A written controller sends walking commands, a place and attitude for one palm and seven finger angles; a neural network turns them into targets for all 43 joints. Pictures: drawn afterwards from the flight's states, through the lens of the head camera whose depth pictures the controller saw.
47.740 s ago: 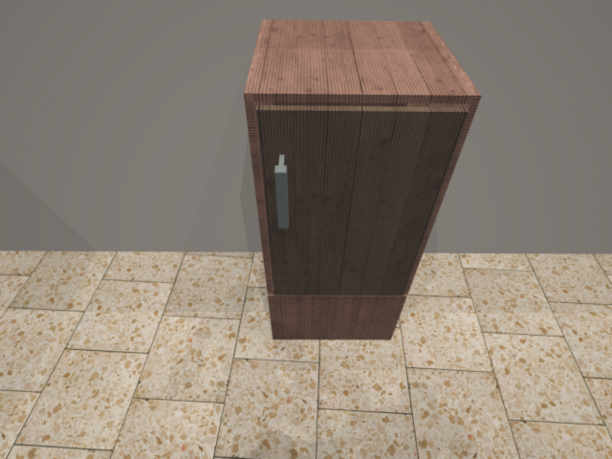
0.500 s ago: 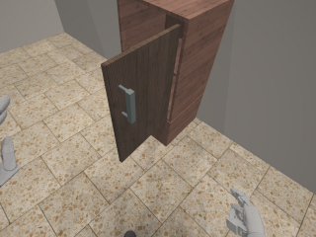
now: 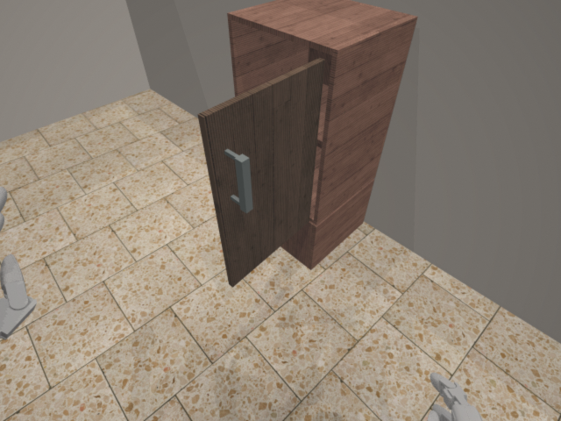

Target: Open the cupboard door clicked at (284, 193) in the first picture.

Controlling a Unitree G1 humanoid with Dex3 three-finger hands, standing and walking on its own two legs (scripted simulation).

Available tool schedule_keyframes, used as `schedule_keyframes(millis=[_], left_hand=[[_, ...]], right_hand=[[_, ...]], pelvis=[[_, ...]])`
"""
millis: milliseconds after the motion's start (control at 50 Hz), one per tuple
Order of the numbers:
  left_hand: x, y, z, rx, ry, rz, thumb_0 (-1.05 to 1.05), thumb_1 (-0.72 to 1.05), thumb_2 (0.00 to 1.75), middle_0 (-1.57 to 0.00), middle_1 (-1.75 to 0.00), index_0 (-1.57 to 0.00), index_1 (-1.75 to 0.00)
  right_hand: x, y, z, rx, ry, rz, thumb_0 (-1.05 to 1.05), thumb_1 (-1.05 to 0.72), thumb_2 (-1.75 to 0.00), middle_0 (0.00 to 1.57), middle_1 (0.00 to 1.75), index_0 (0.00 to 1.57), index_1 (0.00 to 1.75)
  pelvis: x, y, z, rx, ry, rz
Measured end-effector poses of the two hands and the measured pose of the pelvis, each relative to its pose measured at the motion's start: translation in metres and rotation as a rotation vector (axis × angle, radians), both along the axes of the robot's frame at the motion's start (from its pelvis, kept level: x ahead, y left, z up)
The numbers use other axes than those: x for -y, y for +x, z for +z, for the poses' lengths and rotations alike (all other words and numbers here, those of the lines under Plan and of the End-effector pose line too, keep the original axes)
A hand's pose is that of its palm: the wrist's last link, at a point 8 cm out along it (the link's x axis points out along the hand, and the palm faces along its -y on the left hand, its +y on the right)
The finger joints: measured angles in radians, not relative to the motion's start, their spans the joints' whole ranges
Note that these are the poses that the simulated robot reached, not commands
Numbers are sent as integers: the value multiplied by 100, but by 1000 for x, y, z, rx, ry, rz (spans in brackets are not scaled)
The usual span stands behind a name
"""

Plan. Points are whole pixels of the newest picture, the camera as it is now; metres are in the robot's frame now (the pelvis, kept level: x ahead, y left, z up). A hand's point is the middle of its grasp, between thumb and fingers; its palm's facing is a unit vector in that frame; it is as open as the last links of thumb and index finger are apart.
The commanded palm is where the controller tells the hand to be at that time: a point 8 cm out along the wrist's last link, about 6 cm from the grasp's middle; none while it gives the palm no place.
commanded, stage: stop stepping back and stand still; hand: left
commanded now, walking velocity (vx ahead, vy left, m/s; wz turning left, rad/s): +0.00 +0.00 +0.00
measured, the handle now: (238, 181) +0.62 +0.12 -0.02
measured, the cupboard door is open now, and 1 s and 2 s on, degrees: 92 92 92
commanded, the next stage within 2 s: let the arm hang, fingers relaxed in 0.42 s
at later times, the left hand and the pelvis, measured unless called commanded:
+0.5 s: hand out of the picture +0.17 +0.30 +0.16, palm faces +0.42 -0.78 -0.46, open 7.4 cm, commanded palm none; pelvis -0.03 +0.03 +0.01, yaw +0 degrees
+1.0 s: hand out of the picture -0.07 +0.22 -0.17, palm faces +0.05 -0.97 -0.22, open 7.1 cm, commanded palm none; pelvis -0.04 +0.02 +0.01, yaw +2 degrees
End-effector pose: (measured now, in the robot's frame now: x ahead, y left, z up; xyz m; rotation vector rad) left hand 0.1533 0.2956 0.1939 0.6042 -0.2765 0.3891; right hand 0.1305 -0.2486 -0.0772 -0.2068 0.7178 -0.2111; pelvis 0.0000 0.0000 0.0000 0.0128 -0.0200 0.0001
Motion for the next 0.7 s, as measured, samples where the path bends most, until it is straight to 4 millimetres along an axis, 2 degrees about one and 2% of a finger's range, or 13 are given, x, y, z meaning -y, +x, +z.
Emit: schedule_keyframes(millis=[180,300,400,520,540,560,620,660,700], left_hand=[[-20,-17,-12,-24,-64,27,1,89,90,-21,-30,-21,-30],[-32,-21,-14,-36,-75,49,2,89,90,-21,-30,-21,-30],[-34,-21,-14,-40,-78,39,2,89,90,-21,-30,-21,-30],[-36,-23,-17,-67,-84,23,2,89,90,-21,-30,-21,-30],[-38,-21,-25,-93,-76,12,1,89,90,-21,-30,-21,-30],[-40,-16,-42,-164,-87,5,1,89,90,-21,-30,-20,-30],[-47,-8,-126,-513,-211,48,0,90,90,-20,-30,-20,-30],[-40,-20,-188,-769,-303,86,0,90,90,-20,-30,-20,-30],[-23,-45,-241,-998,-383,106,1,90,90,-20,-30,-19,-30]], right_hand=[[-33,1,4,-5,17,63,1,-91,-90,21,30,21,30],[-51,-3,5,-14,23,89,1,-91,-90,21,30,21,30],[-57,-6,4,-15,33,90,1,-91,-90,21,30,21,30],[-55,-12,6,-22,19,68,1,-91,-90,21,30,21,30],[-53,-12,3,-23,23,83,1,-91,-90,21,30,21,30],[-51,-13,-3,-44,27,105,1,-91,-90,21,30,21,30],[-41,-19,-26,-144,28,129,1,-91,-90,21,30,21,30],[-34,-28,-36,-199,27,116,1,-91,-90,21,30,21,30],[-28,-42,-42,-253,26,91,1,-91,-90,21,30,21,30]], pelvis=[[-16,-13,3,7,-13,3],[-24,-19,5,6,-10,3],[-28,-23,5,4,-17,0],[-33,-26,6,-1,-22,-1],[-34,-27,5,-8,-23,9],[-36,-29,4,-15,-21,18],[-41,-36,-1,-22,-10,25],[-41,-40,-4,-18,-2,21],[-39,-43,-5,-11,3,17]])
